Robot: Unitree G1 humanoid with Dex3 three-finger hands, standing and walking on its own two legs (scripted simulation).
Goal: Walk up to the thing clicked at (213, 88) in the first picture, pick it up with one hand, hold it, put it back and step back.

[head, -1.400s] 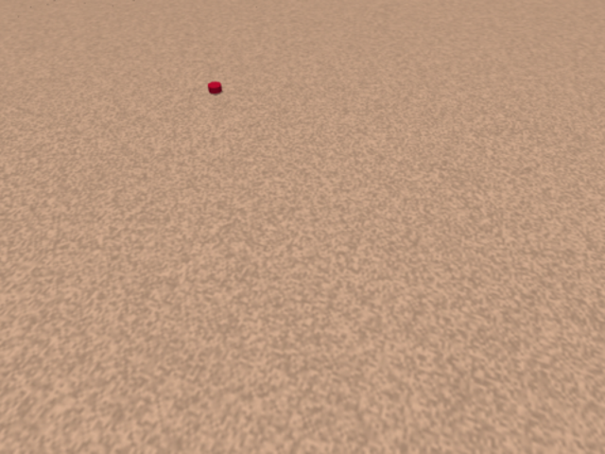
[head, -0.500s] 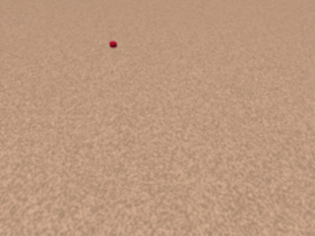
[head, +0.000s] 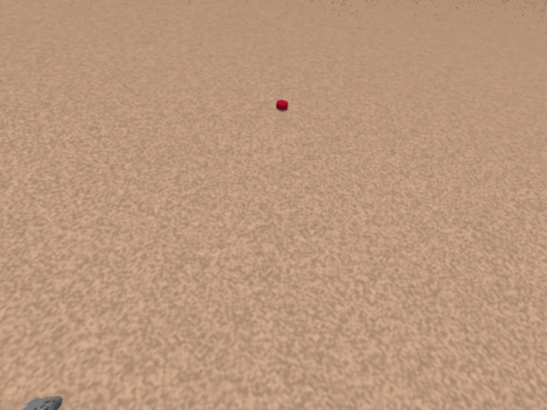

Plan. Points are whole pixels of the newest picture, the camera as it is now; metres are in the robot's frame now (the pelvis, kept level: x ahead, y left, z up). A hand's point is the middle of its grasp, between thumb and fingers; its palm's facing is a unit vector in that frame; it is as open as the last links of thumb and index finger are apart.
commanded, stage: walk up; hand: left
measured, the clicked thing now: (282, 105) +2.38 -0.03 -0.75
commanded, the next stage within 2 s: none
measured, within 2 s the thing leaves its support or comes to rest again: neither
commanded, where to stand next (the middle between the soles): +2.55 -0.47 m, yaw +79 degrees
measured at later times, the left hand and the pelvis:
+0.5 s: hand (101, 321) +0.29 +0.32 -0.12, palm faces +0.30 -0.90 -0.33, open 7.4 cm; pelvis +0.27 -0.01 +0.00, yaw +19 degrees
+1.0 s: hand (188, 283) +0.42 +0.20 -0.18, palm faces +0.59 -0.72 -0.37, open 7.4 cm; pelvis +0.63 -0.01 -0.04, yaw +37 degrees
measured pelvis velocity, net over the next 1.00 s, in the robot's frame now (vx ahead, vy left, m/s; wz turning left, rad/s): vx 0.63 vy -0.01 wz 0.64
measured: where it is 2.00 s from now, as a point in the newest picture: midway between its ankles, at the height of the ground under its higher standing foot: (276, 207)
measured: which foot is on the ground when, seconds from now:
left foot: up 0.00-0.04, down 0.06-0.56, up 0.58-0.92, down 0.94-1.00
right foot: down 0.00-0.06, up 0.08-0.54, down 0.56-0.94, up 0.96-1.00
